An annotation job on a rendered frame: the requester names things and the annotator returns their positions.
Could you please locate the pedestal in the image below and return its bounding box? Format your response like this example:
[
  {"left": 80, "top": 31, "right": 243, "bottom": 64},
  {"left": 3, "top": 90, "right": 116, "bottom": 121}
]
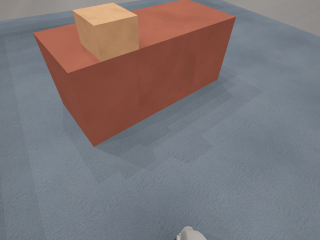
[{"left": 33, "top": 0, "right": 236, "bottom": 147}]

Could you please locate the robot right shin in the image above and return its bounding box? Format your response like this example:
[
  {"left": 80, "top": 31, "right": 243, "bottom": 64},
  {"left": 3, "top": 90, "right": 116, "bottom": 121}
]
[{"left": 180, "top": 226, "right": 193, "bottom": 233}]

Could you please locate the right robot thigh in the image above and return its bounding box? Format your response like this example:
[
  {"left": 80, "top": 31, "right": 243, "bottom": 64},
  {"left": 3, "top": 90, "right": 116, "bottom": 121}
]
[{"left": 176, "top": 230, "right": 207, "bottom": 240}]

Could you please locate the carton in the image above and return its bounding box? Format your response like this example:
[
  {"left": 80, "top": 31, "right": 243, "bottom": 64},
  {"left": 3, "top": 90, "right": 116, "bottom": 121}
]
[{"left": 72, "top": 2, "right": 139, "bottom": 62}]

